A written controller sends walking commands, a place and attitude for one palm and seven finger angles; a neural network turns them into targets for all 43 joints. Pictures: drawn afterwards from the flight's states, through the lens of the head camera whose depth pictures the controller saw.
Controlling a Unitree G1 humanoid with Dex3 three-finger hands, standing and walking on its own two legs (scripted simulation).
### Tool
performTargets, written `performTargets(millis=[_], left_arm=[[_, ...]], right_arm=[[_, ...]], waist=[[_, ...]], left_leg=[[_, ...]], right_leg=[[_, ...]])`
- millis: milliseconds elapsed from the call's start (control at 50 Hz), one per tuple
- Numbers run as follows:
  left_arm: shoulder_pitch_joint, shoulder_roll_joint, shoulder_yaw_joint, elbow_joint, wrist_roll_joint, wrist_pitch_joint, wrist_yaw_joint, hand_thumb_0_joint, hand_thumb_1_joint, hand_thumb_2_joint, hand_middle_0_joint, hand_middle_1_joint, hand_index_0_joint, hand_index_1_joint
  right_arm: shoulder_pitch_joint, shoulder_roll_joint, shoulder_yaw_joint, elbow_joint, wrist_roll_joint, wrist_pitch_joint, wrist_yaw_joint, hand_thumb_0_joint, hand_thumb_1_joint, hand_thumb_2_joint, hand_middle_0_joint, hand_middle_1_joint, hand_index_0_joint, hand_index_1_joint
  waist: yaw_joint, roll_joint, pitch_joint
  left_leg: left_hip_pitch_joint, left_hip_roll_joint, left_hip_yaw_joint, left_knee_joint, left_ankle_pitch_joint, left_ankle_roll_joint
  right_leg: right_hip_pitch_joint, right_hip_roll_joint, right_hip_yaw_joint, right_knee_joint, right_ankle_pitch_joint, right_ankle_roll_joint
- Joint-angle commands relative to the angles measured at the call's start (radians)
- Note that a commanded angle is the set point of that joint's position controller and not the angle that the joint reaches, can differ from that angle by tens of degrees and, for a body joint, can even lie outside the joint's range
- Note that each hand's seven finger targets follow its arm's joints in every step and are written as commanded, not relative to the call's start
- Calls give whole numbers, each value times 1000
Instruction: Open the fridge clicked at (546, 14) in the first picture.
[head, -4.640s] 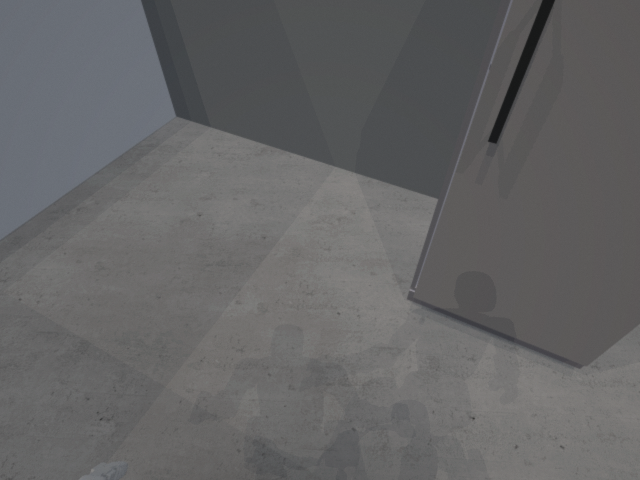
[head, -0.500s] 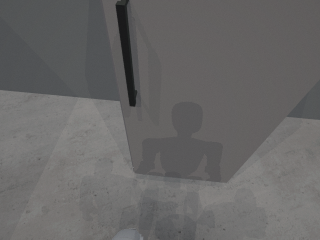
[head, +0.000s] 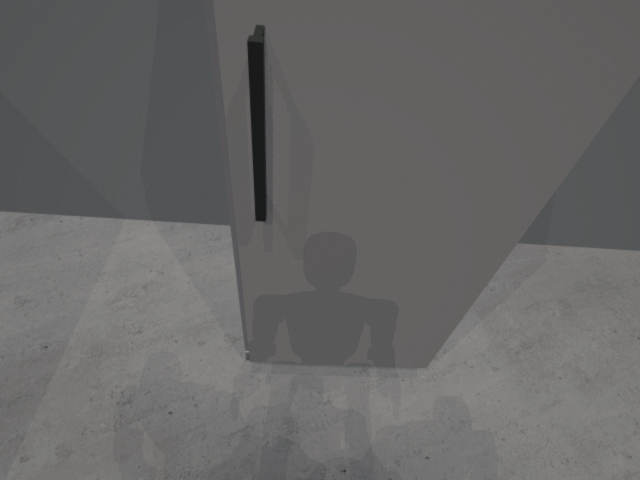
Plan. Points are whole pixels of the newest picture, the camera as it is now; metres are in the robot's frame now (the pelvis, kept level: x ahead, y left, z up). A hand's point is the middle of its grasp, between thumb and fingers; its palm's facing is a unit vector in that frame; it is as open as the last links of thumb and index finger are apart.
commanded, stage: come to a stop and stand still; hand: left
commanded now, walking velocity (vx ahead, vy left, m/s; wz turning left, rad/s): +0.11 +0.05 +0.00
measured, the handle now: (260, 138) +0.53 +0.12 +0.15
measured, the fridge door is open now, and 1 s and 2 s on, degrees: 0 0 0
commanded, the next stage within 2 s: look again from close up in 1.00 s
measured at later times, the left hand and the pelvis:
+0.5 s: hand out of the picture -0.05 +0.12 -0.19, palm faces +0.13 -0.98 -0.13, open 7.3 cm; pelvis +0.00 -0.02 -0.01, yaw +2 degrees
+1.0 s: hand out of the picture +0.02 +0.18 -0.18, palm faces +0.03 -0.97 -0.22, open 7.3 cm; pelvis +0.00 +0.00 -0.01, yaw +0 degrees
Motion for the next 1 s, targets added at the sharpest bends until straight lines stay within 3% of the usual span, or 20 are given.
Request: performTargets(millis=[0,60,80,100,120,140,180,220,280,340,380,420,440,460,480,500,540,640,860,980], left_arm=[[104,-14,-18,-9,-10,-25,3,0,900,900,-200,-300,-200,-300],[229,-8,-18,48,-8,-44,13,0,900,900,-200,-300,-200,-300],[237,32,-14,50,1,-52,21,0,900,900,-200,-300,-200,-300],[204,93,-7,36,5,-57,27,0,900,900,-200,-300,-200,-300],[108,121,-5,-3,1,-55,29,0,900,900,-200,-300,-200,-300],[53,113,-1,-20,-4,-71,34,0,900,900,-200,-300,-200,-300],[-12,64,-15,-31,-6,-87,29,0,900,900,-200,-300,-200,-300],[57,26,-23,-13,-9,-100,23,0,900,900,-200,-300,-200,-300],[144,8,-23,15,-5,-106,25,0,900,900,-200,-300,-200,-300],[169,4,-19,34,1,-107,27,0,900,900,-200,-300,-200,-300],[164,10,-17,47,-2,-106,29,0,900,900,-200,-300,-200,-300],[140,-14,-23,55,-12,-103,31,0,900,900,-200,-300,-200,-300],[160,-34,-27,56,-13,-100,30,0,900,900,-200,-300,-200,-300],[166,-51,-27,57,-10,-94,35,0,900,900,-200,-300,-200,-300],[163,-57,-30,62,-9,-90,36,0,900,900,-200,-300,-200,-300],[145,-52,-33,70,-11,-82,36,0,900,900,-200,-300,-200,-300],[135,-39,-34,79,-13,-74,34,0,900,900,-200,-300,-200,-300],[125,-23,-41,91,-11,-74,34,0,900,900,-200,-300,-200,-300],[65,20,-42,65,-13,-73,30,0,900,900,-200,-300,-200,-300],[46,32,-45,56,-15,-75,29,0,900,900,-200,-300,-200,-300]], right_arm=[[31,-183,-43,-15,-8,-4,2,0,-900,-900,200,300,200,300],[42,-131,-36,13,2,3,10,0,-900,-900,200,300,200,300],[60,-79,-28,16,12,5,13,0,-900,-900,200,300,200,300],[51,-19,-13,-2,17,9,17,0,-900,-900,200,300,200,300],[22,-52,-19,-20,3,22,21,0,-900,-900,200,300,200,300],[32,-59,-21,-17,-1,30,25,0,-900,-900,200,300,200,300],[130,-58,-26,23,-1,25,36,0,-900,-900,200,300,200,300],[140,-45,-22,27,0,14,37,0,-900,-900,200,300,200,300],[80,-43,-17,-3,0,3,31,0,-900,-900,200,300,200,300],[33,-28,-8,-18,6,-10,23,0,-900,-900,200,300,200,300],[41,-10,2,-4,12,-18,15,0,-900,-900,200,300,200,300],[108,-15,8,38,13,-34,8,0,-900,-900,200,300,200,300],[115,-51,2,51,12,-44,2,0,-900,-900,200,300,200,300],[123,-77,-2,56,11,-44,-2,0,-900,-900,200,300,200,300],[117,-80,1,67,11,-44,-8,0,-900,-900,200,300,200,300],[107,-77,4,74,13,-44,-12,0,-900,-900,200,300,200,300],[79,-77,9,82,16,-39,-18,0,-900,-900,200,300,200,300],[42,-75,12,68,18,-34,-21,0,-900,-900,200,300,200,300],[21,-101,15,57,14,-38,-10,0,-900,-900,200,300,200,300],[24,-102,18,65,14,-35,-4,0,-900,-900,200,300,200,300]], waist=[[19,225,-14],[67,133,5],[65,8,29],[55,-182,97],[45,-173,162],[31,-204,181],[-17,-158,196],[7,-115,169],[49,-129,156],[67,-160,104],[59,-172,57],[30,-114,12],[41,-27,-23],[41,21,-35],[36,42,-23],[32,120,-22],[38,111,14],[35,62,37],[38,28,13],[38,8,47]], left_leg=[[15,194,-266,-261,-451,25],[-103,100,-162,-186,-473,-45],[-175,37,-95,-40,-447,-76],[-222,-38,-27,160,-379,-98],[-196,-31,-57,312,-350,-95],[-178,-13,-92,395,-302,-84],[-186,-1,-78,501,-205,-87],[-213,5,-58,511,-168,-97],[-250,24,-59,472,-196,-104],[-189,22,-41,329,-274,-103],[-70,7,-33,194,-226,-99],[110,15,-46,27,1,-86],[198,73,-78,65,185,-63],[208,120,-88,109,285,-47],[209,133,-95,121,340,-36],[203,134,-104,101,387,-22],[178,125,-101,89,428,-21],[170,96,-84,70,353,-38],[161,87,-96,13,268,-43],[135,80,-96,-17,149,-47]], right_leg=[[50,33,-77,-201,-20,-34],[263,23,-97,-500,118,-48],[269,-98,35,-598,-21,-78],[132,-280,270,-748,-288,-136],[-82,-362,341,-805,-364,-175],[-156,-344,361,-821,-382,-169],[-131,-252,183,-746,-156,-134],[-33,-210,102,-680,14,-115],[63,-235,121,-637,135,-142],[125,-245,123,-558,365,-172],[125,-212,89,-488,514,-159],[69,-136,30,-395,516,-96],[27,-97,2,-363,470,-64],[16,-83,-6,-373,369,-51],[8,-68,-9,-374,337,-43],[31,-69,-33,-362,320,-31],[61,-66,-34,-369,343,-25],[95,-82,-26,-402,448,-29],[134,-93,-25,-426,418,-27],[122,-95,-18,-456,359,-27]])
